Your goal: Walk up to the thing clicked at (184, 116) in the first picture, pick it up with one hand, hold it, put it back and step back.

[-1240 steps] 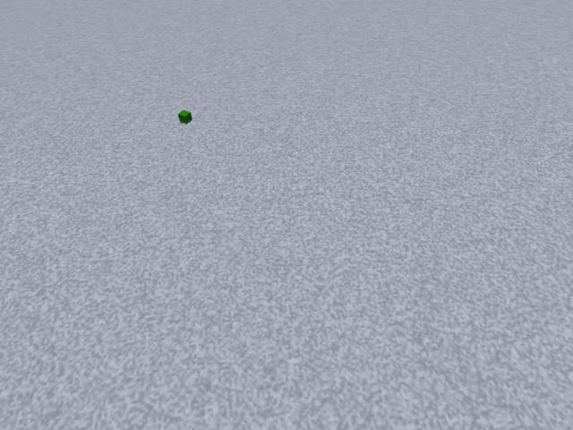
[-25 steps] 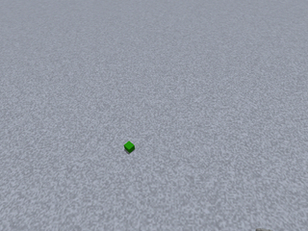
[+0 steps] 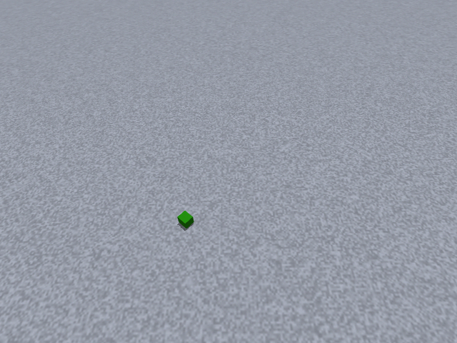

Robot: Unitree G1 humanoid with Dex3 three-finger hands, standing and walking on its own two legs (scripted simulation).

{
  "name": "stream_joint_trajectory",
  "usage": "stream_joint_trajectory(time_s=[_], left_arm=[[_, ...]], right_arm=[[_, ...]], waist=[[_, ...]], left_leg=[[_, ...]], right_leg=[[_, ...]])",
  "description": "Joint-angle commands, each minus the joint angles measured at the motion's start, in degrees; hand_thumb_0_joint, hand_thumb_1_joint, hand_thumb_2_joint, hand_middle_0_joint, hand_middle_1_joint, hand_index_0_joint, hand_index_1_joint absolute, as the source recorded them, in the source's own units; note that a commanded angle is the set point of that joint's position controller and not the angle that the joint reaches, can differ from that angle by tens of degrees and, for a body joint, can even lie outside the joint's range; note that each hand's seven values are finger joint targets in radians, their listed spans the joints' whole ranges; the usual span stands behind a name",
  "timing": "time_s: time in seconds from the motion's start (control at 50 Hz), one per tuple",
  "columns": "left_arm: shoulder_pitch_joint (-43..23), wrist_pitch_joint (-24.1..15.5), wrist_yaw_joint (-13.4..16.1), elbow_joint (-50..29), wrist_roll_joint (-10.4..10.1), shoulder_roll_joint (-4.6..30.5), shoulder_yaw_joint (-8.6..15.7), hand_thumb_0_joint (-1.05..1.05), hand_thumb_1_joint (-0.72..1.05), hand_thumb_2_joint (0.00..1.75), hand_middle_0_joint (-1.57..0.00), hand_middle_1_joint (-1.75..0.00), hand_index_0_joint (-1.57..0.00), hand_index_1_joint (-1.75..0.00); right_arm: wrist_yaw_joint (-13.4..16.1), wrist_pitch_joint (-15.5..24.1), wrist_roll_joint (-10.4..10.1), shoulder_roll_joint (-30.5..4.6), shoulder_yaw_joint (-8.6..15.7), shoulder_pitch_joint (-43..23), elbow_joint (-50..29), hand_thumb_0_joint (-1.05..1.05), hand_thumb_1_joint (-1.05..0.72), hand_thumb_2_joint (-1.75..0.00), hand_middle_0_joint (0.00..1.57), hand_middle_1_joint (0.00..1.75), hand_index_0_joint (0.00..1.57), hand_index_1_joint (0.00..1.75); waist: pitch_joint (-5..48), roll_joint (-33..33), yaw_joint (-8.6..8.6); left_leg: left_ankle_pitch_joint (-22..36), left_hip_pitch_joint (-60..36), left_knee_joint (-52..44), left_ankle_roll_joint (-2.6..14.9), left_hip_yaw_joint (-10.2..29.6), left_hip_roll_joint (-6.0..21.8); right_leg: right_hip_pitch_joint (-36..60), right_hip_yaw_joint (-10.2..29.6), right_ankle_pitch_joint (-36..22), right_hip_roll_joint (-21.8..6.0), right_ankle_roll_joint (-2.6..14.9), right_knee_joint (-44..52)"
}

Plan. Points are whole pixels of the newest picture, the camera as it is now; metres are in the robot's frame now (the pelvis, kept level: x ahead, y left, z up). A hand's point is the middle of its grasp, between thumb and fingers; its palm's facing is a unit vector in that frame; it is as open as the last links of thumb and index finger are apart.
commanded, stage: stand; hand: left
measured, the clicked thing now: (185, 219) +0.85 +0.25 -0.76
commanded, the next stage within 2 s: walk up in 0.26 s
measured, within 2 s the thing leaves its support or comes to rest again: neither
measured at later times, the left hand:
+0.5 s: hand out of the picture +0.06 +0.30 -0.15, palm faces +0.05 -0.93 -0.36, open 7.4 cm
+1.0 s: hand (91, 282) +0.30 +0.33 -0.15, palm faces -0.12 -0.93 -0.36, open 7.4 cm
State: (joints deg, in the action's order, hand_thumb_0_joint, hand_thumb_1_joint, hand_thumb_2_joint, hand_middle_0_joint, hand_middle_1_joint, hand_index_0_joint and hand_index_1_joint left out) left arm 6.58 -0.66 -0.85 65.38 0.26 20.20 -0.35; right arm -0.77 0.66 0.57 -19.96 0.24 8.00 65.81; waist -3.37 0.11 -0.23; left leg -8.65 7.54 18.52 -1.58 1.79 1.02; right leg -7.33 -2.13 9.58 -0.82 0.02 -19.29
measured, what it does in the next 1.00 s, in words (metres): walks ahead: left foot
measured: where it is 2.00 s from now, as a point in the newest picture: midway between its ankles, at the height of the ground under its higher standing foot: (231, 311)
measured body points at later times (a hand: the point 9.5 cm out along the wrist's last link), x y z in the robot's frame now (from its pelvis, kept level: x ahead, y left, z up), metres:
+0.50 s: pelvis +0.04 +0.02 +0.00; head +0.05 +0.02 +0.44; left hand +0.06 +0.35 -0.13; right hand +0.12 -0.31 -0.12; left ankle +0.10 +0.16 -0.72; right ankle +0.01 -0.12 -0.75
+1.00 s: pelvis +0.21 +0.06 -0.01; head +0.23 +0.06 +0.43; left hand +0.30 +0.38 -0.13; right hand +0.20 -0.25 -0.13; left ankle +0.14 +0.18 -0.75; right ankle +0.32 -0.08 -0.73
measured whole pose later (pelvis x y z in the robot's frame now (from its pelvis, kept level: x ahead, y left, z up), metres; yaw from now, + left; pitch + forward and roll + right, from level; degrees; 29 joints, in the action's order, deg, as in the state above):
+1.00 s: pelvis +0.21 +0.06 -0.01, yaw -3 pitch -3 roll +2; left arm 13.5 -0.7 -4.5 52.6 0.9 23.7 3.4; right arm -2.5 4.2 0.8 -22.0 3.7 21.3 50.5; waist -5.9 -1.5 -2.3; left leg -20.2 1.7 24.9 0.6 -7.5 0.1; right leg -25.9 0.2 10.6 -4.3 1.4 -38.0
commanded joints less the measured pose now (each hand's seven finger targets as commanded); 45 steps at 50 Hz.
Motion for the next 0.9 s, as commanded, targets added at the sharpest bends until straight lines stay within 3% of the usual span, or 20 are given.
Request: stream_joint_trajectory(time_s=[0.0,0.22,0.24,0.26,0.28,0.3,0.32,0.34,0.38,0.42,0.48,0.54,0.56,0.58,0.6,0.62,0.7,0.74,0.8,0.88], left_arm=[[-2.05,-1.34,0.92,-3.65,0.0,12.56,2.19,0.0,0.9,0.9,-0.2,-0.3,-0.2,-0.3],[-1.94,-1.41,0.97,-3.95,0.12,12.62,2.05,0.0,0.9,0.9,-0.2,-0.3,-0.2,-0.3],[2.52,-1.93,-0.16,-6.28,0.8,16.43,5.63,0.0,0.9,0.9,-0.2,-0.3,-0.2,-0.3],[5.22,-1.99,-0.44,-5.52,1.48,17.22,6.35,0.0,0.9,0.9,-0.2,-0.3,-0.2,-0.3],[6.88,-2.02,-0.47,-5.06,1.83,18.22,7.14,0.0,0.9,0.9,-0.2,-0.3,-0.2,-0.3],[7.92,-2.39,-0.37,-6.01,2.0,19.92,8.13,0.0,0.9,0.9,-0.2,-0.3,-0.2,-0.3],[7.75,-2.98,-0.09,-7.38,1.89,20.7,8.67,0.0,0.9,0.9,-0.2,-0.3,-0.2,-0.3],[7.04,-3.32,-0.07,-8.27,1.93,19.96,8.76,0.0,0.9,0.9,-0.2,-0.3,-0.2,-0.3],[7.65,-3.62,-0.14,-9.15,1.81,18.15,8.5,0.0,0.9,0.9,-0.2,-0.3,-0.2,-0.3],[5.35,-3.48,-0.68,-10.92,1.63,17.69,8.3,0.0,0.9,0.9,-0.2,-0.3,-0.2,-0.3],[1.25,-3.3,-1.35,-14.0,1.88,18.53,8.2,0.0,0.9,0.9,-0.2,-0.3,-0.2,-0.3],[0.71,-2.46,-1.67,-15.62,1.73,15.82,7.08,0.0,0.9,0.9,-0.2,-0.3,-0.2,-0.3],[3.18,-2.22,-1.67,-15.79,1.79,12.74,6.15,0.0,0.9,0.9,-0.2,-0.3,-0.2,-0.3],[7.63,-2.05,-1.54,-15.99,1.38,8.44,4.75,0.0,0.9,0.9,-0.2,-0.3,-0.2,-0.3],[10.07,-1.51,-0.97,-14.82,0.72,11.89,5.62,0.0,0.9,0.9,-0.2,-0.3,-0.2,-0.3],[10.32,-1.34,-0.58,-14.54,0.65,16.25,6.34,0.0,0.9,0.9,-0.2,-0.3,-0.2,-0.3],[14.72,-1.82,-1.18,-11.45,0.06,17.32,6.72,0.0,0.9,0.9,-0.2,-0.3,-0.2,-0.3],[14.36,-1.5,-1.71,-12.04,0.39,16.16,6.63,0.0,0.9,0.9,-0.2,-0.3,-0.2,-0.3],[11.22,-1.47,-2.17,-14.65,0.55,14.68,6.25,0.0,0.9,0.9,-0.2,-0.3,-0.2,-0.3],[4.49,-1.84,-2.96,-17.9,0.77,12.94,6.01,0.0,0.9,0.9,-0.2,-0.3,-0.2,-0.3]], right_arm=[[0.77,1.14,0.03,-12.18,1.76,-2.54,-3.46,0.0,-0.9,-0.9,0.2,0.3,0.2,0.3],[0.84,1.22,-0.17,-12.27,1.47,-3.07,-3.82,0.0,-0.9,-0.9,0.2,0.3,0.2,0.3],[-0.48,1.64,0.8,-16.1,4.51,0.58,-6.82,0.0,-0.9,-0.9,0.2,0.3,0.2,0.3],[-1.02,1.46,1.37,-16.27,4.95,0.14,-7.45,0.0,-0.9,-0.9,0.2,0.3,0.2,0.3],[-1.22,1.01,1.71,-15.17,4.9,-2.76,-8.59,0.0,-0.9,-0.9,0.2,0.3,0.2,0.3],[-1.46,0.73,1.86,-13.89,4.96,-5.23,-10.48,0.0,-0.9,-0.9,0.2,0.3,0.2,0.3],[-1.46,0.82,2.19,-14.19,5.37,-5.61,-11.23,0.0,-0.9,-0.9,0.2,0.3,0.2,0.3],[-1.52,1.31,1.89,-14.18,5.65,-4.43,-11.18,0.0,-0.9,-0.9,0.2,0.3,0.2,0.3],[-2.1,2.02,1.75,-13.7,5.99,-3.8,-11.85,0.0,-0.9,-0.9,0.2,0.3,0.2,0.3],[-3.11,1.95,1.86,-13.11,6.26,-1.15,-12.06,0.0,-0.9,-0.9,0.2,0.3,0.2,0.3],[-3.57,1.91,1.5,-12.97,7.11,2.5,-12.7,0.0,-0.9,-0.9,0.2,0.3,0.2,0.3],[-2.55,2.36,1.72,-14.67,9.0,13.98,-9.19,0.0,-0.9,-0.9,0.2,0.3,0.2,0.3],[-1.9,2.64,1.91,-17.48,10.14,19.38,-7.93,0.0,-0.9,-0.9,0.2,0.3,0.2,0.3],[-1.24,3.1,2.78,-21.86,10.85,21.85,-8.56,0.0,-0.9,-0.9,0.2,0.3,0.2,0.3],[-1.17,3.6,2.29,-24.05,10.67,15.3,-12.07,0.0,-0.9,-0.9,0.2,0.3,0.2,0.3],[-1.35,3.48,0.82,-25.12,10.69,9.1,-14.33,0.0,-0.9,-0.9,0.2,0.3,0.2,0.3],[-0.91,4.67,0.42,-18.34,7.96,6.74,-16.74,0.0,-0.9,-0.9,0.2,0.3,0.2,0.3],[-0.71,5.16,0.16,-17.48,7.92,9.07,-16.63,0.0,-0.9,-0.9,0.2,0.3,0.2,0.3],[-0.62,5.37,0.19,-17.65,7.95,9.76,-17.85,0.0,-0.9,-0.9,0.2,0.3,0.2,0.3],[-0.62,5.27,0.15,-17.82,7.92,12.54,-18.86,0.0,-0.9,-0.9,0.2,0.3,0.2,0.3]], waist=[[3.48,0.39,0.34],[4.41,0.38,0.32],[9.27,0.18,0.91],[5.22,-0.2,2.42],[0.42,-4.43,4.1],[-2.74,-10.16,5.32],[-5.87,-7.51,5.47],[-6.4,-5.83,4.83],[-3.71,-4.07,4.38],[-0.87,-6.2,2.56],[-1.85,-11.23,-0.22],[1.17,-2.59,-5.81],[3.4,7.17,-8.23],[3.7,20.58,-8.26],[1.73,14.71,-5.15],[-2.38,12.27,-3.02],[-3.29,7.57,0.06],[-2.7,7.1,-0.62],[-3.91,7.6,-0.72],[-5.1,6.73,-2.57]], left_leg=[[0.42,1.78,-4.0,2.14,5.12,5.56],[4.81,-0.25,-2.99,2.01,4.71,5.99],[-22.54,0.69,2.32,5.66,3.41,2.58],[-31.29,10.08,5.09,6.05,3.57,2.45],[-29.92,20.89,11.45,4.26,-0.78,-0.4],[-22.14,27.61,24.24,3.34,-3.42,-0.66],[-17.17,31.47,27.86,3.05,0.82,2.22],[-14.94,31.96,27.66,3.04,2.0,4.11],[-15.25,29.5,25.96,2.91,1.84,4.72],[-14.23,21.67,23.71,2.3,-0.63,3.86],[-8.96,8.92,17.0,1.85,-2.35,3.95],[-1.88,-10.01,11.35,1.48,-5.52,0.76],[-9.81,-17.16,9.11,2.91,-1.47,2.66],[-29.68,-16.19,-1.24,6.21,18.7,13.65],[-45.6,-4.93,-12.11,10.7,37.09,22.02],[-48.64,1.24,-13.9,14.86,38.21,24.83],[-20.66,2.11,-7.9,10.26,14.32,14.81],[-12.0,0.48,-7.82,9.61,10.08,13.55],[-6.62,-0.51,-7.82,12.68,5.88,14.33],[2.81,-0.12,-5.49,12.44,1.33,13.38]], right_leg=[[0.88,6.45,1.35,-6.47,1.3,4.25],[1.1,6.47,-3.7,-6.55,1.28,3.75],[3.83,5.67,22.05,-3.28,3.26,1.02],[5.05,9.6,31.72,-5.38,4.88,1.63],[7.45,15.99,38.61,-9.19,6.5,6.74],[7.92,24.87,41.81,-17.56,10.05,13.78],[7.14,27.63,37.18,-21.3,12.53,14.87],[8.78,26.62,28.88,-21.36,14.15,13.65],[10.98,20.1,19.45,-17.57,13.13,12.18],[6.08,13.96,19.37,-13.6,11.08,10.97],[-6.81,9.33,17.97,-11.87,9.6,8.4],[-18.67,3.95,19.56,-7.58,7.1,-7.87],[-24.9,1.51,21.7,-3.79,6.17,-21.59],[-32.17,1.35,26.29,3.84,4.17,-39.98],[-31.15,8.59,23.54,4.18,3.86,-46.35],[-29.06,10.98,20.88,0.05,4.21,-47.18],[-24.65,10.05,9.51,-2.74,2.33,-41.04],[-23.86,8.88,6.25,-2.19,0.79,-38.5],[-24.88,7.0,5.01,-3.21,-0.48,-32.0],[-22.02,3.41,1.63,-3.89,0.56,-22.67]])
